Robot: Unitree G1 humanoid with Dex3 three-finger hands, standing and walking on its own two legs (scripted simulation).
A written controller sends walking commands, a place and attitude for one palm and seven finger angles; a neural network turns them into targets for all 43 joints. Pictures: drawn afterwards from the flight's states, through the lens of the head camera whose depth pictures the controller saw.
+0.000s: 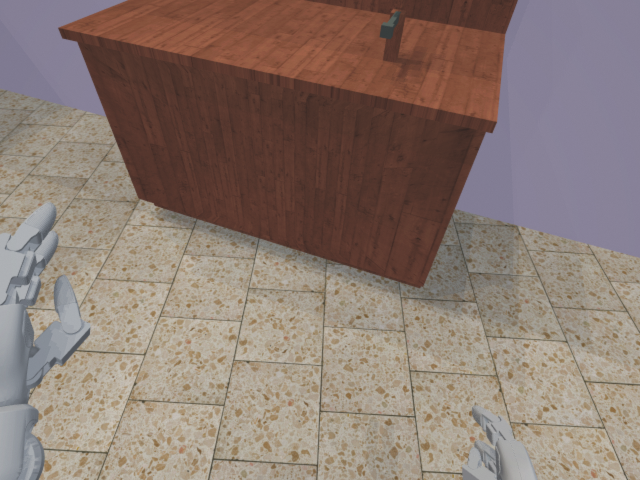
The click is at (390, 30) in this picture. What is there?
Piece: tap's lever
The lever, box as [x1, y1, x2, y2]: [380, 22, 394, 38]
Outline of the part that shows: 383,22 381,25 380,36 390,38 392,35 394,24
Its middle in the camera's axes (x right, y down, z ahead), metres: +0.16 -0.51 +0.95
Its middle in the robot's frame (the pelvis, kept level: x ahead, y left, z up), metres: +1.08 -0.10 +0.14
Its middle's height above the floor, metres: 0.92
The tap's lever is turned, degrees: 0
